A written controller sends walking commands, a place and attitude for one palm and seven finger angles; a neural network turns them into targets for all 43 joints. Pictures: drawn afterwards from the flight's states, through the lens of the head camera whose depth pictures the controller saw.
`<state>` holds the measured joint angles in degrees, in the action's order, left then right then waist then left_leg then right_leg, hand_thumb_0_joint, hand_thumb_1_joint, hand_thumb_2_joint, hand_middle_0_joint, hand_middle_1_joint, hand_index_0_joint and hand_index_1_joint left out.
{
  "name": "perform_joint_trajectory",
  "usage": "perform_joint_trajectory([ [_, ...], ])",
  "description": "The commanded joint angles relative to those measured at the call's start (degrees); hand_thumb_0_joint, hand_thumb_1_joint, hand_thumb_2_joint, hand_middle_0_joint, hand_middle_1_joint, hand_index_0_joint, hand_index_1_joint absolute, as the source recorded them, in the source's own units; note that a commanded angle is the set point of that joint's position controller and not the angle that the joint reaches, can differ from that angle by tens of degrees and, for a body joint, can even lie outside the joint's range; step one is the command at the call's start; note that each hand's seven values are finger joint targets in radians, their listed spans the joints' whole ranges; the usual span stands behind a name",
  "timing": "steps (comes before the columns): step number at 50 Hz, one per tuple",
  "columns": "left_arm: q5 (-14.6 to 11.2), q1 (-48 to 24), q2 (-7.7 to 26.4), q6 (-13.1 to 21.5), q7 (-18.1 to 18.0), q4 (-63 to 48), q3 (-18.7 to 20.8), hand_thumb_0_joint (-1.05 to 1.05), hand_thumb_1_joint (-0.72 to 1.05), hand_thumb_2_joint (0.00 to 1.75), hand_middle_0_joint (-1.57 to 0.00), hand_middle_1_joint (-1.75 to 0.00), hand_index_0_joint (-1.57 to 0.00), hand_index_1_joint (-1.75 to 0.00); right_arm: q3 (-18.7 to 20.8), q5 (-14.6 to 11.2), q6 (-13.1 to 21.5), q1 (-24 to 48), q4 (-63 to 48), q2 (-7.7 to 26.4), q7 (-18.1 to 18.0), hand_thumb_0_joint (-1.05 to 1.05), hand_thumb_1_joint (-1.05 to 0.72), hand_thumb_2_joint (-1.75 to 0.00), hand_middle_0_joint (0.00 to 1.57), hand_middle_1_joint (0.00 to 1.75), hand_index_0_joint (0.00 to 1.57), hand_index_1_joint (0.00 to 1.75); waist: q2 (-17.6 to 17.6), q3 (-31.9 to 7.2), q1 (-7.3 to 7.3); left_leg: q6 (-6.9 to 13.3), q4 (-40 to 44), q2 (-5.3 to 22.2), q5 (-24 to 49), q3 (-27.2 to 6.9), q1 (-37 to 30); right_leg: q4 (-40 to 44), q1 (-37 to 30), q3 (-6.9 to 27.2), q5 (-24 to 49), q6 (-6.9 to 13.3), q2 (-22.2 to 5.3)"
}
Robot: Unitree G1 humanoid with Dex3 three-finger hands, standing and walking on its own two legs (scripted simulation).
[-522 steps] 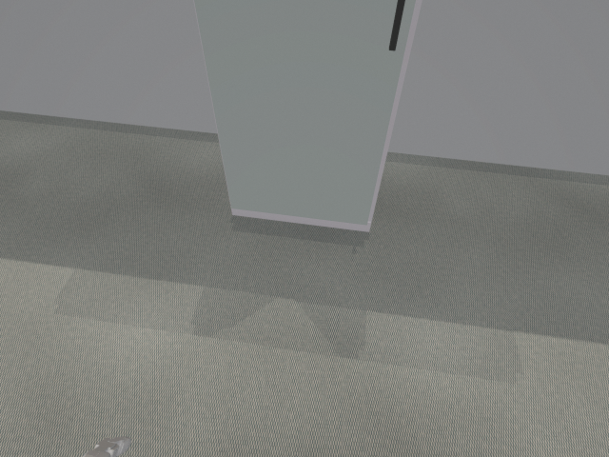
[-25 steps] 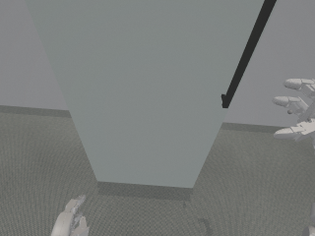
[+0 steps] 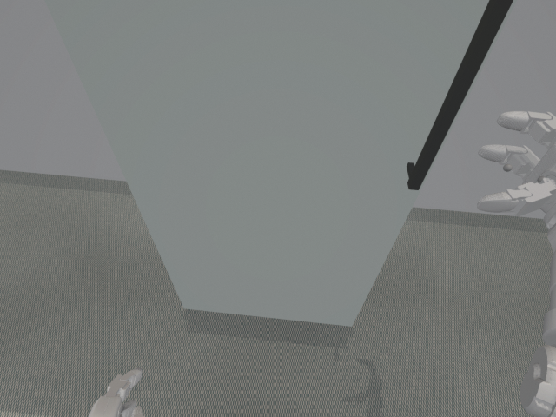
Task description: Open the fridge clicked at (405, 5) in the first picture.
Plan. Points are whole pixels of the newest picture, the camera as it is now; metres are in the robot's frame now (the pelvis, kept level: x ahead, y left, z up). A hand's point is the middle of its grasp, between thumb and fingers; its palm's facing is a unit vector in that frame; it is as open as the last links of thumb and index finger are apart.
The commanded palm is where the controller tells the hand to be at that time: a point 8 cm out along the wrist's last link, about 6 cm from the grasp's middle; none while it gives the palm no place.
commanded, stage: move the hooked fingers beside the handle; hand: right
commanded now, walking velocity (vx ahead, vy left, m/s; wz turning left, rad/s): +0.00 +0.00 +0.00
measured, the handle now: (463, 64) +0.50 -0.19 +0.27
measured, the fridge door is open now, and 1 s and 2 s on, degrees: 0 0 0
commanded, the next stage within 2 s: feel for the door with the fingertips in 1.12 s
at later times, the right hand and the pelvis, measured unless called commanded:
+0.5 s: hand (487, 148) +0.45 -0.25 +0.18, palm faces +0.03 +1.00 +0.01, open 14.0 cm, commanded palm +0.42 -0.30 +0.18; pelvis +0.01 +0.00 +0.00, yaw +1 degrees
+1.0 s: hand (491, 153) +0.45 -0.25 +0.18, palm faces +0.04 +1.00 -0.01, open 14.0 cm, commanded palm +0.42 -0.29 +0.18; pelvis +0.00 +0.00 +0.00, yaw +1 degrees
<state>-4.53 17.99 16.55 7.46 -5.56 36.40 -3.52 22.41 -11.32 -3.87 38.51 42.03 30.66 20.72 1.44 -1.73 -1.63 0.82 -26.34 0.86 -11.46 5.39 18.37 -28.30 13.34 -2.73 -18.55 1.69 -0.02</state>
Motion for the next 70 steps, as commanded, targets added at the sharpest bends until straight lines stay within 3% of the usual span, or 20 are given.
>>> perform_joint_trajectory([
  [1, 0.3, 0.3, 8.3, 1.9, -0.2, -7.0, 3.5, 0.00, 0.90, 0.90, -0.20, -0.30, -0.20, -0.30, 4.1, -1.1, 4.7, 24.3, -11.3, 17.4, -0.2, 0.00, 0.50, -0.30, 0.30, 1.20, 0.30, 1.20, 4.0, -19.5, 0.19, 1.5, -0.2, 0.3, 20.3, -3.0, -11.8, 2.8, -3.5, 3.9, 26.2, -0.9, -1.0],
  [3, 0.3, 0.9, 8.9, 1.2, 0.0, -6.7, 3.7, 0.00, 0.90, 0.90, -0.20, -0.30, -0.20, -0.30, 4.5, -1.4, 4.5, 22.9, -8.5, 17.8, -0.2, 0.00, 0.50, -0.30, 0.30, 1.20, 0.30, 1.20, 0.0, -17.4, 0.25, 1.4, 0.0, 0.3, 20.0, -2.9, -12.2, 3.1, -1.2, 3.6, 24.7, -0.6, -1.3],
  [10, 0.4, 2.6, 8.8, 0.2, -0.1, -6.3, 4.0, 0.00, 0.90, 0.90, -0.20, -0.30, -0.20, -0.30, 3.2, -0.4, 6.7, 31.5, -8.8, 18.1, -0.3, 0.00, 0.50, -0.30, 0.30, 1.20, 0.30, 1.20, 3.4, -19.8, -1.45, 1.3, -0.3, -0.1, 20.1, -3.4, -10.8, 2.5, -2.8, 3.5, 25.0, -0.5, -1.2],
  [13, 0.6, 3.9, 9.3, -0.2, -0.2, -5.2, 4.2, 0.00, 0.90, 0.90, -0.20, -0.30, -0.20, -0.30, 4.1, -0.3, 7.4, 31.3, -4.8, 19.6, -0.2, 0.00, 0.50, -0.30, 0.30, 1.20, 0.30, 1.20, 2.1, -19.0, -1.57, 1.4, -0.1, 0.0, 19.5, -3.3, -10.4, 2.2, -1.8, 3.3, 24.1, -0.3, -1.3],
  [16, 0.5, 4.4, 9.2, -0.4, -0.3, -4.4, 4.0, 0.00, 0.90, 0.90, -0.20, -0.30, -0.20, -0.30, 1.2, 0.6, 7.7, 35.5, -0.6, 17.2, -0.1, 0.00, 0.50, -0.30, 0.30, 1.20, 0.30, 1.20, 3.6, -16.9, -2.82, 1.3, 0.1, -0.1, 16.8, -3.2, -7.6, 2.6, -0.7, 3.6, 21.1, -0.5, -1.1],
  [19, 0.6, 5.0, 9.3, -0.7, 0.0, -4.9, 4.3, 0.00, 0.90, 0.90, -0.20, -0.30, -0.20, -0.30, 2.5, 0.5, 8.9, 33.9, -2.4, 18.2, -0.2, 0.00, 0.50, -0.30, 0.30, 1.20, 0.30, 1.20, 4.3, -21.0, -1.84, 1.5, -0.7, -0.2, 19.2, -3.4, -9.1, 1.8, -2.7, 3.8, 25.3, -0.6, -1.2],
  [23, 0.8, 5.6, 9.6, -1.5, 0.2, -4.7, 4.4, 0.00, 0.90, 0.90, -0.20, -0.30, -0.20, -0.30, 4.0, -0.4, 8.6, 30.6, 1.4, 18.9, -0.3, 0.00, 0.50, -0.30, 0.30, 1.20, 0.30, 1.20, -0.5, -18.5, -1.42, 1.3, -0.6, -0.1, 19.9, -3.2, -10.2, 2.1, 0.5, 3.3, 23.9, -0.4, -1.5],
  [27, 0.6, 4.8, 9.2, -1.7, 0.6, -6.0, 4.4, 0.00, 0.90, 0.90, -0.20, -0.30, -0.20, -0.30, 4.0, 1.1, 9.1, 32.1, -2.4, 19.8, -0.7, 0.00, 0.50, -0.30, 0.30, 1.20, 0.30, 1.20, 4.3, -18.8, -1.17, 1.4, -0.9, -0.2, 19.4, -3.6, -9.5, 2.3, 0.1, 3.3, 24.0, -0.5, -1.2],
  [29, 0.7, 4.8, 9.2, -1.9, 0.7, -6.8, 4.5, 0.00, 0.90, 0.90, -0.20, -0.30, -0.20, -0.30, 6.3, 0.7, 9.7, 30.7, -5.8, 21.9, -1.1, 0.00, 0.50, -0.30, 0.30, 1.20, 0.30, 1.20, 3.8, -22.1, -0.28, 1.4, -1.3, -0.4, 21.4, -3.8, -11.7, 2.0, -1.4, 3.3, 27.0, -0.4, -1.4],
  [31, 0.6, 4.7, 9.0, -1.8, 0.5, -6.5, 4.5, 0.00, 0.90, 0.90, -0.20, -0.30, -0.20, -0.30, 4.2, 0.0, 9.6, 32.2, -6.3, 19.1, -0.7, 0.00, 0.50, -0.30, 0.30, 1.20, 0.30, 1.20, 3.1, -21.5, -1.49, 1.1, -0.8, -0.5, 21.3, -3.6, -10.8, 2.0, -2.1, 3.3, 27.0, -0.5, -1.6],
  [34, 0.5, 5.1, 9.4, -2.1, 0.3, -5.7, 4.5, 0.00, 0.90, 0.90, -0.20, -0.30, -0.20, -0.30, 5.3, 0.0, 8.6, 31.6, -3.1, 20.5, -0.5, 0.00, 0.50, -0.30, 0.30, 1.20, 0.30, 1.20, 1.7, -18.6, -1.90, 1.1, -0.3, -0.6, 19.5, -3.6, -9.8, 2.3, 0.0, 3.0, 22.8, -0.1, -1.4],
  [36, 0.4, 4.6, 8.9, -1.8, 0.3, -5.9, 4.3, 0.00, 0.90, 0.90, -0.20, -0.30, -0.20, -0.30, 2.1, 0.2, 8.3, 32.8, -3.8, 17.2, -0.3, 0.00, 0.50, -0.30, 0.30, 1.20, 0.30, 1.20, 5.2, -18.0, -2.28, 1.3, 0.0, -0.5, 17.7, -3.4, -7.8, 2.4, -1.2, 3.2, 22.3, -0.4, -1.3],
  [38, 0.5, 5.2, 9.4, -2.0, 0.2, -5.7, 4.4, 0.00, 0.90, 0.90, -0.20, -0.30, -0.20, -0.30, 2.9, 0.0, 8.4, 32.3, -2.9, 18.6, -0.4, 0.00, 0.50, -0.30, 0.30, 1.20, 0.30, 1.20, 2.4, -18.9, -2.26, 1.3, -0.1, -0.4, 17.7, -3.4, -9.0, 2.2, -0.5, 3.1, 21.6, -0.3, -1.4],
  [47, 0.3, 4.6, 9.1, -1.8, 0.0, -5.5, 4.1, 0.00, 0.90, 0.90, -0.20, -0.30, -0.20, -0.30, 1.1, -0.2, 8.9, 34.5, -1.4, 16.5, -0.3, 0.00, 0.50, -0.30, 0.30, 1.20, 0.30, 1.20, 3.3, -17.9, -2.83, 1.3, -0.1, -0.5, 16.1, -3.3, -6.9, 2.1, -0.7, 3.8, 20.4, -0.5, -1.2],
  [50, 0.6, 4.4, 9.0, -1.9, 0.3, -6.1, 4.1, 0.00, 0.90, 0.90, -0.20, -0.30, -0.20, -0.30, 2.1, -0.1, 9.2, 34.1, -4.3, 17.3, -0.8, 0.00, 0.50, -0.30, 0.30, 1.20, 0.30, 1.20, 4.4, -21.5, -1.87, 1.4, -0.8, -0.5, 19.1, -3.5, -9.4, 1.8, -2.1, 3.7, 24.2, -0.5, -1.1],
  [52, 0.4, 4.3, 8.9, -1.9, 0.3, -5.8, 4.0, 0.00, 0.90, 0.90, -0.20, -0.30, -0.20, -0.30, 1.3, 0.0, 8.7, 33.0, -1.9, 16.1, -1.0, 0.00, 0.50, -0.30, 0.30, 1.20, 0.30, 1.20, 2.8, -18.5, -2.20, 1.4, -0.5, -0.5, 18.7, -3.3, -8.4, 1.9, -0.8, 3.7, 23.5, -0.6, -1.3],
  [55, 0.5, 4.4, 9.3, -2.4, 0.4, -6.2, 4.0, 0.00, 0.90, 0.90, -0.20, -0.30, -0.20, -0.30, 4.7, 0.2, 8.4, 30.5, -0.4, 19.8, -1.3, 0.00, 0.50, -0.30, 0.30, 1.20, 0.30, 1.20, 0.3, -18.6, -1.16, 1.3, -0.7, -0.4, 19.0, -3.6, -10.6, 2.4, 1.6, 3.2, 21.7, -0.2, -1.1],
  [60, 0.4, 4.0, 8.9, -2.4, 0.3, -6.9, 4.1, 0.00, 0.90, 0.90, -0.20, -0.30, -0.20, -0.30, 3.4, 0.5, 9.7, 33.4, -4.8, 19.4, -0.8, 0.00, 0.50, -0.30, 0.30, 1.20, 0.30, 1.20, 4.4, -20.8, -1.64, 1.4, -0.7, -0.4, 19.2, -3.9, -10.0, 2.0, -1.2, 3.3, 23.2, -0.3, -1.2],
  [63, 0.4, 4.0, 8.6, -2.1, 0.3, -6.8, 4.3, 0.00, 0.90, 0.90, -0.20, -0.30, -0.20, -0.30, 0.4, -0.8, 9.5, 33.0, -6.4, 14.9, -0.2, 0.00, 0.50, -0.30, 0.30, 1.20, 0.30, 1.20, 4.1, -21.2, -2.17, 1.4, -0.6, -0.6, 19.8, -3.5, -9.6, 1.6, -3.0, 3.3, 25.3, -0.5, -1.6],
  [70, 0.2, 3.3, 8.6, -2.0, 0.6, -6.2, 4.3, 0.00, 0.90, 0.90, -0.20, -0.30, -0.20, -0.30, -0.2, -0.5, 6.5, 31.7, -6.8, 12.7, -2.5, 0.00, 0.50, -0.30, 0.30, 1.20, 0.30, 1.20, 3.1, -18.4, -1.82, 1.5, -0.1, -0.7, 17.1, -3.0, -7.9, 2.4, -1.7, 3.8, 22.5, -0.6, -1.4],
])
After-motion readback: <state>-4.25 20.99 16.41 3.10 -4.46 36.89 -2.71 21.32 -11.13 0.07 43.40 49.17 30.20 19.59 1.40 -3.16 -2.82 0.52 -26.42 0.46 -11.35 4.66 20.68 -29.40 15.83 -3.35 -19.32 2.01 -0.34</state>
